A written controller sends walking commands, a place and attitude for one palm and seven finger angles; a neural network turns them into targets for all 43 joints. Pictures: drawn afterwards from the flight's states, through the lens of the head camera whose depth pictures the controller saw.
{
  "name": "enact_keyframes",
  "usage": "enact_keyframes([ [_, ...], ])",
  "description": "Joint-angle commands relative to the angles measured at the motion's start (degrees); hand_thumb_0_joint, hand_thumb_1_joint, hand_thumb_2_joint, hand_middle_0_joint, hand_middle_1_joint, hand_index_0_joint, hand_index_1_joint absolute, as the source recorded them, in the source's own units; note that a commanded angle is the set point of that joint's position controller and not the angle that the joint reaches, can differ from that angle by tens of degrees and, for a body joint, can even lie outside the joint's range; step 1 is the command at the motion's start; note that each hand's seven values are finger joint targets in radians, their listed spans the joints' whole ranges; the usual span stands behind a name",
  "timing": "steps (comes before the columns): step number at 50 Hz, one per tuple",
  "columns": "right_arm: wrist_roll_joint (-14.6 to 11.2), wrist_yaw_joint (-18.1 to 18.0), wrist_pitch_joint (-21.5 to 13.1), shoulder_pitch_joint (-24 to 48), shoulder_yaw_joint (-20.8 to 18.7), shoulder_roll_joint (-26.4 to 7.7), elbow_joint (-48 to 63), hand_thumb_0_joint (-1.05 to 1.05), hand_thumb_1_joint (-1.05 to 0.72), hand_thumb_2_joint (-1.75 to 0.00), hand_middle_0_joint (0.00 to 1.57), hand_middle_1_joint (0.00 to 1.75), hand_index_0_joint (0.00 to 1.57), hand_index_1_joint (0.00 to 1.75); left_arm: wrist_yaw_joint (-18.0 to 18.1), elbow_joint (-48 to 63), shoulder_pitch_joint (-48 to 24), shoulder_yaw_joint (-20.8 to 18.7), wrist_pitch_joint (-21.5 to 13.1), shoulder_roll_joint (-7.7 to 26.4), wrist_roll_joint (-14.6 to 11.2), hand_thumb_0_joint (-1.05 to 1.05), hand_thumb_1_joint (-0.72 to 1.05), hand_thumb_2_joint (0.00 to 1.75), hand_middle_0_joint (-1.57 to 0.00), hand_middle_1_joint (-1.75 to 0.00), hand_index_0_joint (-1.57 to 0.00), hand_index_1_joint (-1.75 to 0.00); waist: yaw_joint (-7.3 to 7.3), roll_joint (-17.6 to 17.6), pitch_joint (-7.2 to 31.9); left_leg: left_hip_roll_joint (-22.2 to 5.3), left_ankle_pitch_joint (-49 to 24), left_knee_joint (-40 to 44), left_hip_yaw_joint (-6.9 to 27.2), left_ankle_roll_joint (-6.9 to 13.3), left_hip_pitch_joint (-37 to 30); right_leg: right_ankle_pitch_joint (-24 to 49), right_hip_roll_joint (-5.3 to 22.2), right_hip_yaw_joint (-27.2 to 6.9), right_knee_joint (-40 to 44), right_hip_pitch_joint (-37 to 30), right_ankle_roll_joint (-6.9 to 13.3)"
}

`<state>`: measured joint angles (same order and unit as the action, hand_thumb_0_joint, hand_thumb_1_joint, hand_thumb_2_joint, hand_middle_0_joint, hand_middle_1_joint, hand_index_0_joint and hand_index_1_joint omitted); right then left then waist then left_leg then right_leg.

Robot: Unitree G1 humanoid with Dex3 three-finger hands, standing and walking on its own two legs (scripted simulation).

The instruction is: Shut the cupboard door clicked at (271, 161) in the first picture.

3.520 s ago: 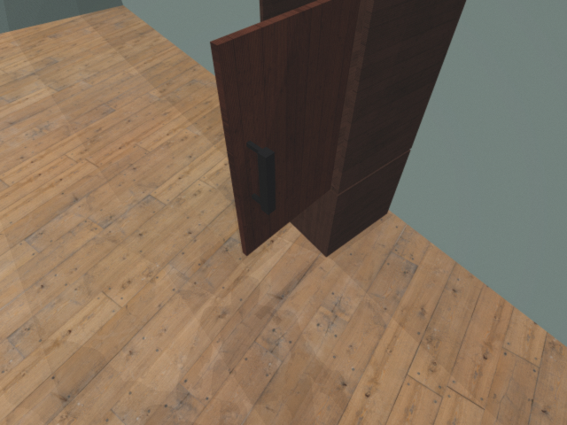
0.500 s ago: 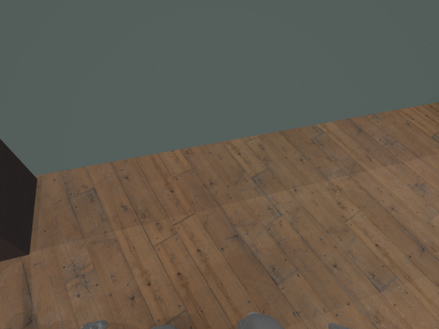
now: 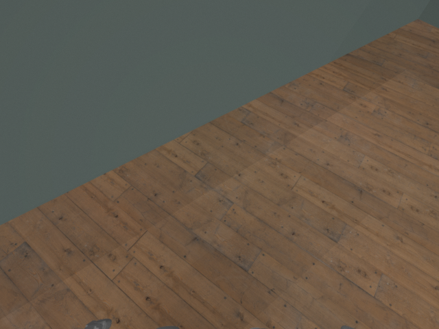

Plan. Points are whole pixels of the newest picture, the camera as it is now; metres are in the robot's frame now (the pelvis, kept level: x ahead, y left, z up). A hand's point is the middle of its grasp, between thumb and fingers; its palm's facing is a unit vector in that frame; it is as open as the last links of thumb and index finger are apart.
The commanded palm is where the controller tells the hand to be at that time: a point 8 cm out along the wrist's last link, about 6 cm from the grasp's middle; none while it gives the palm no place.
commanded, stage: walk around to get in front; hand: left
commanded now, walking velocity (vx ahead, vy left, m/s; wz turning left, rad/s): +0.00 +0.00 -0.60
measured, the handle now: out of the picture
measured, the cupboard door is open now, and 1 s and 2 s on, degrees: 97 97 97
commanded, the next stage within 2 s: walk to a spot facing it in 1.58 s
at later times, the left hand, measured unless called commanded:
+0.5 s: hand (162, 315) +0.16 +0.12 -0.15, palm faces -0.28 -0.93 -0.24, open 7.3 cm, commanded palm none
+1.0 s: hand (252, 212) +0.40 -0.07 -0.15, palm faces -0.64 -0.74 -0.20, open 7.3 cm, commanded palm none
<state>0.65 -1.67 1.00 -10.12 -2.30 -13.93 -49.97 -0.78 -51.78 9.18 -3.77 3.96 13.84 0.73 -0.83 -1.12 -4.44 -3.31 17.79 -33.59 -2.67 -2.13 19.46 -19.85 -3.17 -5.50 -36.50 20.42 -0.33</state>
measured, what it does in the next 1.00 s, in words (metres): walks ahead, turning right: right foot, then left foot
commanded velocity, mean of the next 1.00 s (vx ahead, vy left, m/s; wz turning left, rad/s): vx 0.23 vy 0.00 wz -0.57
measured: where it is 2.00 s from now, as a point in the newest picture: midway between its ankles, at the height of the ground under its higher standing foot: (319, 269)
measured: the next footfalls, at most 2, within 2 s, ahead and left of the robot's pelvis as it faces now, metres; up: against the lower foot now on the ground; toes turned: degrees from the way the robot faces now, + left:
right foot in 0.28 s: +0.02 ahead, -0.16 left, +0.00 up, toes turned -14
left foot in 0.64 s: +0.16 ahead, +0.05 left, +0.00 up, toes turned -19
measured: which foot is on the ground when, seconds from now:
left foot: down 0.00-0.28, up 0.30-0.62, down 0.64-1.00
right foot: up 0.00-0.26, down 0.28-0.62, up 0.64-1.00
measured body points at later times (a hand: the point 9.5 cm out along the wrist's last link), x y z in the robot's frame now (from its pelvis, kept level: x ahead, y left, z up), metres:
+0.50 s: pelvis +0.03 -0.05 +0.01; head +0.08 -0.07 +0.46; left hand +0.17 +0.17 -0.13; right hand +0.02 -0.33 -0.13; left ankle +0.06 +0.09 -0.67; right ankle -0.02 -0.15 -0.73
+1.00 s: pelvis +0.15 -0.14 +0.00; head +0.20 -0.17 +0.45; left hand +0.43 -0.03 -0.13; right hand -0.05 -0.28 -0.14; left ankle +0.13 +0.06 -0.73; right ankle +0.16 -0.27 -0.71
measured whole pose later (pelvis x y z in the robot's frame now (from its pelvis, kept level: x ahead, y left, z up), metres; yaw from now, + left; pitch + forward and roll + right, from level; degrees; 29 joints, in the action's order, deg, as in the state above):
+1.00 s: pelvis +0.15 -0.14 +0.00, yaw -36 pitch +2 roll -1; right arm 2.1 -0.7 -1.9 -25.7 -1.0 -11.6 -57.8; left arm -4.6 -52.1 1.9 -4.0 1.4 14.8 1.7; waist -3.6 0.4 -5.8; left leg -10.8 24.8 -27.3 -15.0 -6.0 1.4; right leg -14.9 2.2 7.8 -38.4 28.1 2.2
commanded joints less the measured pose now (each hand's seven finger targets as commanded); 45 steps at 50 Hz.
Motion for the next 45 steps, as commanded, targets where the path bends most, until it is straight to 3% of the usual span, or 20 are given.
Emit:
enact_keyframes([
  [1, 1.8, -1.0, -2.0, -7.8, -2.8, -13.6, 2.0, 0.0, -0.9, -0.9, 0.2, 0.3, 0.2, 0.3, -0.8, 6.9, -4.4, -2.4, -1.8, 6.7, 0.9, 0.0, 0.9, 0.9, -0.2, -0.3, -0.2, -0.3, -1.48, 13.0, 6.2, -23.5, -15.4, 18.3, 24.3, 12.4, -9.2, -13.6, 2.4, 2.0, -29.7, 12.2, -1.3],
  [3, 1.6, -1.1, -2.1, -4.9, -2.0, -11.0, 2.8, 0.0, -0.9, -0.9, 0.2, 0.3, 0.2, 0.3, -1.5, 5.7, -3.2, -2.3, -1.7, 5.0, 0.5, 0.0, 0.9, 0.9, -0.2, -0.3, -0.2, -0.3, 0.37, 13.2, 6.3, -17.5, -29.1, 13.8, 10.6, 9.7, -12.0, -9.4, 4.3, 4.2, -30.5, 12.5, -2.4],
  [5, 1.6, -1.2, -1.8, -4.9, -1.9, -10.0, 2.7, 0.0, -0.9, -0.9, 0.2, 0.3, 0.2, 0.3, -1.9, 5.7, -4.1, -1.7, -1.3, 3.9, 0.2, 0.0, 0.9, 0.9, -0.2, -0.3, -0.2, -0.3, -0.09, 13.9, 7.2, -15.5, -36.3, 11.0, 3.4, 8.5, -14.4, -9.0, 4.6, 7.2, -24.6, 10.3, -2.8],
  [9, 1.5, -0.5, -1.2, -8.0, -2.9, -11.5, 1.4, 0.0, -0.9, -0.9, 0.2, 0.3, 0.2, 0.3, -2.0, 6.3, -5.9, -1.1, -1.7, 3.1, 0.2, 0.0, 0.9, 0.9, -0.2, -0.3, -0.2, -0.3, -2.06, 14.0, 7.7, -16.1, -35.3, 8.3, -0.5, 7.5, -15.2, -7.7, 3.1, 11.6, -9.3, 3.0, -1.7],
  [12, 0.9, 0.0, -0.7, -5.5, -3.4, -12.1, 1.6, 0.0, -0.9, -0.9, 0.2, 0.3, 0.2, 0.3, -1.7, 4.8, -0.1, -1.6, -2.4, 5.1, 0.3, 0.0, 0.9, 0.9, -0.2, -0.3, -0.2, -0.3, 1.32, 11.3, 8.4, -14.9, -25.3, 0.5, -3.7, 3.2, -8.5, 6.7, 2.7, 12.0, 9.5, -10.7, -0.1],
  [13, 0.1, 0.3, -0.5, -4.6, -3.2, -9.4, 2.9, 0.0, -0.9, -0.9, 0.2, 0.3, 0.2, 0.3, -1.0, 3.3, 4.5, -2.7, -2.9, 10.3, 0.8, 0.0, 0.9, 0.9, -0.2, -0.3, -0.2, -0.3, 3.46, -1.7, 10.2, -10.3, -12.0, -10.3, -7.6, -0.4, 2.7, 20.9, 12.0, 0.5, 15.2, -22.9, 3.0],
  [14, 0.0, 0.5, -0.4, -0.3, -1.9, -4.9, 6.2, 0.0, -0.9, -0.9, 0.2, 0.3, 0.2, 0.3, 0.1, 2.1, 8.4, -4.0, -3.3, 16.3, 0.8, 0.0, 0.9, 0.9, -0.2, -0.3, -0.2, -0.3, 5.93, -18.2, 8.9, -2.1, 19.4, -23.4, -8.0, -3.0, 15.8, 40.5, 26.2, -17.1, 16.8, -25.4, 9.9],
  [15, -0.3, 0.0, 0.2, -0.1, -1.5, -6.2, 6.3, 0.0, -0.9, -0.9, 0.2, 0.3, 0.2, 0.3, 0.4, 2.0, 9.6, -3.7, -3.0, 17.2, 0.0, 0.0, 0.9, 0.9, -0.2, -0.3, -0.2, -0.3, 6.8, -12.9, 8.9, -3.1, 20.2, -28.9, -0.2, -2.3, 15.2, 37.6, 27.6, -16.5, 15.9, -19.9, 13.9],
  [17, 0.2, -0.3, 0.5, 2.6, -1.8, -6.5, 5.2, 0.0, -0.9, -0.9, 0.2, 0.3, 0.2, 0.3, 1.3, 3.1, 4.3, -3.3, -3.0, 12.4, 0.1, 0.0, 0.9, 0.9, -0.2, -0.3, -0.2, -0.3, 4.3, -15.4, 5.9, -3.7, 13.6, -33.2, 2.8, -2.7, 19.5, 28.3, 20.6, -15.2, 16.4, -18.5, 12.8],
  [19, 0.5, 0.6, 0.3, 2.0, -1.9, -5.7, 3.9, 0.0, -0.9, -0.9, 0.2, 0.3, 0.2, 0.3, 1.4, 3.7, 1.8, -2.8, -3.3, 10.2, 0.4, 0.0, 0.9, 0.9, -0.2, -0.3, -0.2, -0.3, 2.47, -9.9, 7.0, -3.2, 8.5, -29.1, 1.4, -3.2, 14.5, 22.4, 17.1, -10.8, 16.5, -15.6, 11.4],
  [26, 0.4, 2.0, -1.6, 4.4, -2.1, -4.5, 5.0, 0.0, -0.9, -0.9, 0.2, 0.3, 0.2, 0.3, 0.2, 2.1, 4.2, -3.2, -4.7, 11.7, 0.8, 0.0, 0.9, 0.9, -0.2, -0.3, -0.2, -0.3, 3.27, -8.1, 4.1, 0.6, 5.8, -10.6, -0.1, -2.3, 8.2, -2.8, 15.2, -16.5, 21.1, -11.8, 12.1],
  [29, 0.3, 1.5, -2.7, -1.3, -2.2, -4.5, 3.3, 0.0, -0.9, -0.9, 0.2, 0.3, 0.2, 0.3, -0.2, 2.2, 1.7, -3.2, -4.7, 10.7, 0.6, 0.0, 0.9, 0.9, -0.2, -0.3, -0.2, -0.3, -0.47, -5.5, 3.6, 2.3, 0.2, 3.0, -1.1, -1.5, -7.6, -5.7, 12.0, -15.8, 16.6, -1.2, 9.5],
  [30, 0.4, 0.8, -3.3, -7.7, -2.5, -6.5, 1.4, 0.0, -0.9, -0.9, 0.2, 0.3, 0.2, 0.3, -0.4, 3.3, -0.5, -2.8, -4.6, 8.6, 0.5, 0.0, 0.9, 0.9, -0.2, -0.3, -0.2, -0.3, -3.72, -1.0, 5.0, 0.1, 0.5, 9.8, 0.2, -0.8, -19.0, -7.2, 8.4, -12.1, 10.7, 6.8, 7.0],
  [31, 1.6, 0.1, -3.7, -13.9, -3.6, -12.7, -0.4, 0.0, -0.9, -0.9, 0.2, 0.3, 0.2, 0.3, -1.1, 4.6, -0.4, -1.8, -4.4, 3.7, -0.1, 0.0, 0.9, 0.9, -0.2, -0.3, -0.2, -0.3, -6.33, 16.6, 6.5, -14.6, 15.3, 17.3, 18.4, 3.4, -28.0, -12.4, -0.3, -3.3, -6.4, 19.1, 3.3],
  [32, 2.0, -0.4, -3.9, -19.0, -3.8, -15.9, -0.6, 0.0, -0.9, -0.9, 0.2, 0.3, 0.2, 0.3, -1.5, 7.4, -4.2, -1.6, -4.8, 4.0, 0.0, 0.0, 0.9, 0.9, -0.2, -0.3, -0.2, -0.3, -7.88, 19.7, 5.9, -28.0, 21.7, 24.5, 34.3, 10.0, -25.6, -15.7, 0.2, 3.5, -21.7, 24.3, 1.2],
  [33, 1.9, -0.1, -3.9, -16.6, -3.5, -15.4, 0.3, 0.0, -0.9, -0.9, 0.2, 0.3, 0.2, 0.3, -2.3, 7.9, -5.9, -2.2, -5.4, 5.4, 0.7, 0.0, 0.9, 0.9, -0.2, -0.3, -0.2, -0.3, -6.37, 10.2, 2.9, -29.0, 21.5, 25.5, 35.0, 13.0, -19.2, -12.2, 4.8, 1.4, -28.6, 24.9, 1.4],
  [36, 1.5, 0.0, -4.8, -9.7, -1.2, -8.0, 1.2, 0.0, -0.9, -0.9, 0.2, 0.3, 0.2, 0.3, -3.5, 4.3, -3.7, -2.1, -4.8, 3.6, 1.4, 0.0, 0.9, 0.9, -0.2, -0.3, -0.2, -0.3, -1.37, 9.9, 0.1, -18.5, -0.2, 22.6, 13.3, 7.2, -14.9, 0.9, 8.1, 4.2, -33.5, 23.3, -0.1],
  [38, 1.2, -0.2, -5.3, -11.8, -0.9, -7.0, -0.3, 0.0, -0.9, -0.9, 0.2, 0.3, 0.2, 0.3, -3.9, 3.9, -3.8, -1.2, -4.1, 1.6, 1.1, 0.0, 0.9, 0.9, -0.2, -0.3, -0.2, -0.3, -1.26, 11.4, 2.3, -15.5, -16.2, 19.7, 3.1, 6.2, -18.4, 3.5, 7.9, 6.8, -30.1, 22.3, -0.7],
  [40, 1.3, -0.2, -5.3, -14.2, -1.0, -7.0, -1.8, 0.0, -0.9, -0.9, 0.2, 0.3, 0.2, 0.3, -4.0, 4.0, -5.8, -0.6, -3.9, 0.4, 1.0, 0.0, 0.9, 0.9, -0.2, -0.3, -0.2, -0.3, -1.74, 11.1, 3.2, -14.9, -24.1, 18.0, -2.5, 5.8, -20.1, 4.9, 7.8, 8.9, -24.3, 20.9, -0.6],
  [45, 1.7, 0.4, -4.7, -15.9, -1.3, -7.5, -3.9, 0.0, -0.9, -0.9, 0.2, 0.3, 0.2, 0.3, -4.1, 5.1, -12.0, 0.0, -3.8, 0.4, 0.9, 0.0, 0.9, 0.9, -0.2, -0.3, -0.2, -0.3, -3.06, 12.1, 0.8, -16.0, -21.7, 17.7, -7.6, 5.8, -15.7, 5.9, 5.9, 13.8, -7.2, 10.7, 0.7],
])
